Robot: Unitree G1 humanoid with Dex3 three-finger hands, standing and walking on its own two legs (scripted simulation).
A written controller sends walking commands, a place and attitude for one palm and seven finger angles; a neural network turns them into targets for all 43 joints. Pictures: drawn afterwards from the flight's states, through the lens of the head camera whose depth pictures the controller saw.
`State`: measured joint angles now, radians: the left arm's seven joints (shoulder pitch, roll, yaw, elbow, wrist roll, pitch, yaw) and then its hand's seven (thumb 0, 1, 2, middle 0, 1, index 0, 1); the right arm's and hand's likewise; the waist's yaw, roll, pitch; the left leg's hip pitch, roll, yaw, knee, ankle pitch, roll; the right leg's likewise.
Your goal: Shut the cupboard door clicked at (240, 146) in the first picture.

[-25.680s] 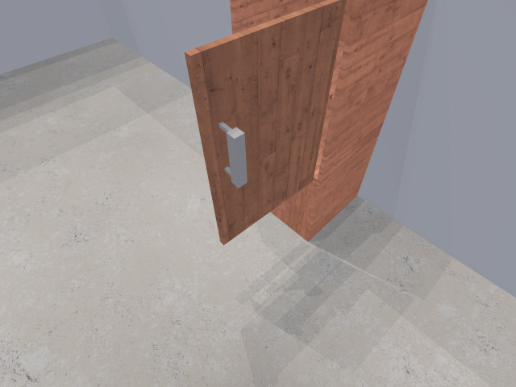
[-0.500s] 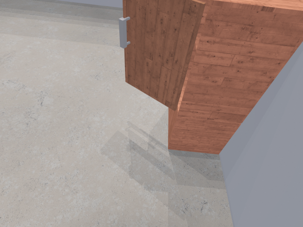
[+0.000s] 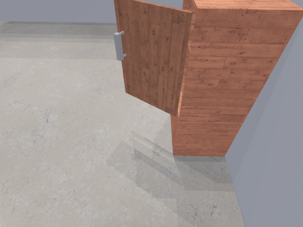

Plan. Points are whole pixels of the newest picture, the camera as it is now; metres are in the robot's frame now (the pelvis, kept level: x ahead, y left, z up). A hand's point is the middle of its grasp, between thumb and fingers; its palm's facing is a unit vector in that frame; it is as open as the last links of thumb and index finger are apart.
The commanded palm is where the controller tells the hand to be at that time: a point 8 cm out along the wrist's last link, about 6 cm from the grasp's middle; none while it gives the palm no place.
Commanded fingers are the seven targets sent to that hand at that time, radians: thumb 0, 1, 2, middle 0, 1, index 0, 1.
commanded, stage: let the arm hang, fingers relaxed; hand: left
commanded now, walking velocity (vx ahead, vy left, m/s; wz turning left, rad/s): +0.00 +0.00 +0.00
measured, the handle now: (121, 45) +0.99 +0.23 +0.01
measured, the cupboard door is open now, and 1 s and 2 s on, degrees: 57 57 57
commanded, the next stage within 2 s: look to check the result in 0.20 s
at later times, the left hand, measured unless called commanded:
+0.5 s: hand out of the picture -0.03 +0.17 -0.18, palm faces +0.05 -0.98 -0.19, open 7.4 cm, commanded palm none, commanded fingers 0.00 0.90 0.90 -0.20 -0.30 -0.20 -0.30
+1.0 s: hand out of the picture +0.00 +0.18 -0.18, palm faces +0.07 -0.98 -0.19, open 7.4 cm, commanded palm none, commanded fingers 0.00 0.90 0.90 -0.20 -0.30 -0.20 -0.30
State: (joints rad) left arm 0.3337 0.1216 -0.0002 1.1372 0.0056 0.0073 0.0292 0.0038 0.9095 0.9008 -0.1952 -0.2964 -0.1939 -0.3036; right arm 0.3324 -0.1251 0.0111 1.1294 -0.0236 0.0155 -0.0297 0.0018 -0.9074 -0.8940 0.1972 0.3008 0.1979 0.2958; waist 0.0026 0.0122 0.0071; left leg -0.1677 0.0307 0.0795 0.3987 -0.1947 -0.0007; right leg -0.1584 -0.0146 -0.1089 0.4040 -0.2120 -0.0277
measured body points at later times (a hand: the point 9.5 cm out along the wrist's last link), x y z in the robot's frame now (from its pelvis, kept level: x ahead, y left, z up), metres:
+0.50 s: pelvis +0.00 +0.01 +0.00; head +0.00 +0.00 +0.45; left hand -0.03 +0.22 -0.16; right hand -0.04 -0.19 -0.17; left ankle +0.01 +0.12 -0.74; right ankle +0.01 -0.10 -0.74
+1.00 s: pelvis +0.00 +0.01 +0.00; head +0.01 +0.01 +0.45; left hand +0.00 +0.24 -0.16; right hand -0.01 -0.21 -0.16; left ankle +0.02 +0.12 -0.74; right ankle +0.01 -0.10 -0.74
